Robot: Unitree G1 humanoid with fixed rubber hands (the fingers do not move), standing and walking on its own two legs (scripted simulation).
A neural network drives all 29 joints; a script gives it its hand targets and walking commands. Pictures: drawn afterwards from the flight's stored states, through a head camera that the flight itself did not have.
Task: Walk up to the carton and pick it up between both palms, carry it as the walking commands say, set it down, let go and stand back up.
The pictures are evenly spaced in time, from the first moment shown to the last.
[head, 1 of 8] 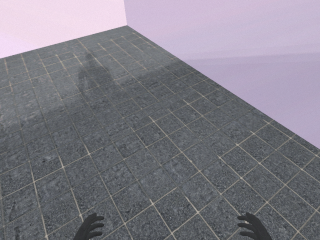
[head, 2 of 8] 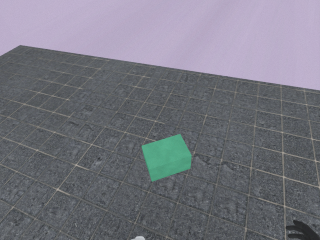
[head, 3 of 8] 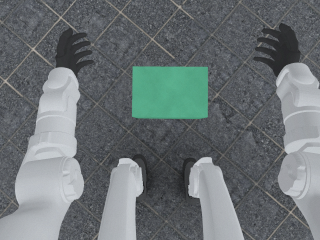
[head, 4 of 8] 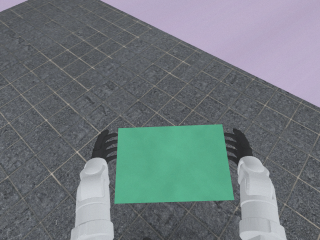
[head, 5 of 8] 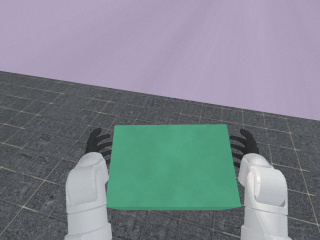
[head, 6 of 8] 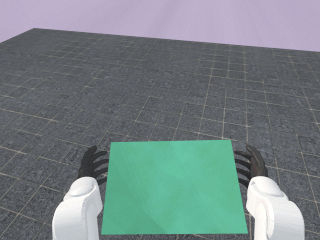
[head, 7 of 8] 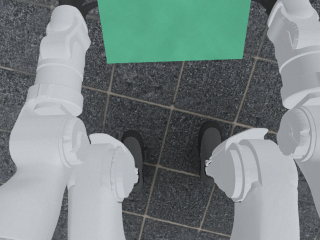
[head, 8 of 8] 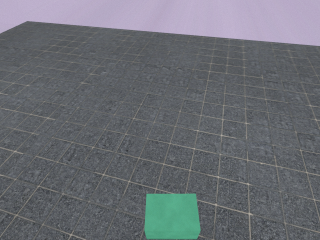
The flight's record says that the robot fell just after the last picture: no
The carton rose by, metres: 0.73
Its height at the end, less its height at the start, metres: +0.00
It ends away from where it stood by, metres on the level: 1.76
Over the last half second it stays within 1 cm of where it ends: yes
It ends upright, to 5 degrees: yes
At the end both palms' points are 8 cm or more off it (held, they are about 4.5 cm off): yes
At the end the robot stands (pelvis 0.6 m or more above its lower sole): yes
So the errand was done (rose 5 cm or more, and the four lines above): yes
